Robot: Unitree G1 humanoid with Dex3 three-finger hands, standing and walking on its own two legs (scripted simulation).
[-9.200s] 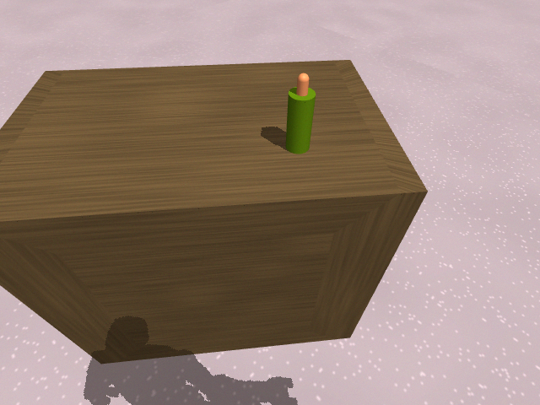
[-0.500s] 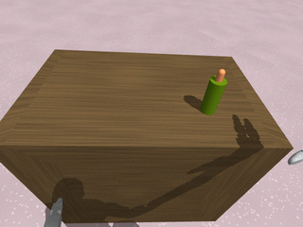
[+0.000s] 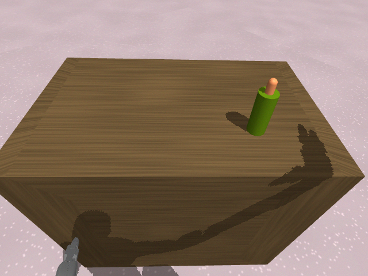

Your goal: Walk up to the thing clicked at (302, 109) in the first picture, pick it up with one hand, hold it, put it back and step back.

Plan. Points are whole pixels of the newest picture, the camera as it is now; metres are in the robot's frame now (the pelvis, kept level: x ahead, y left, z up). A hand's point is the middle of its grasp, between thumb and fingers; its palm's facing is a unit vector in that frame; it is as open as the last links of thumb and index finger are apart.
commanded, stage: go down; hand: right
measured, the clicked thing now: (263, 106) +0.51 -0.19 +0.11
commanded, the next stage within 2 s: approach in 1.74 s
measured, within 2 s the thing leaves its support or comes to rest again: neither
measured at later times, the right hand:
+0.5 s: hand out of the picture +0.38 -0.36 +0.21, palm faces +0.18 +0.98 +0.00, open 17.7 cm
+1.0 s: hand out of the picture +0.41 -0.37 +0.22, palm faces +0.17 +0.98 +0.00, open 17.6 cm
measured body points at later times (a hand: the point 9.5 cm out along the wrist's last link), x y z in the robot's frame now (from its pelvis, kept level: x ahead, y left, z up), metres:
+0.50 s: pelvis +0.00 +0.00 +0.00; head +0.03 -0.01 +0.45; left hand +0.15 +0.26 -0.09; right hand +0.37 -0.42 +0.22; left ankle -0.01 +0.12 -0.74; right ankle +0.00 -0.13 -0.74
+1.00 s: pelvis +0.01 -0.01 -0.01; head +0.05 -0.02 +0.44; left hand +0.16 +0.25 -0.08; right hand +0.40 -0.42 +0.22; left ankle -0.01 +0.12 -0.74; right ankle +0.00 -0.13 -0.74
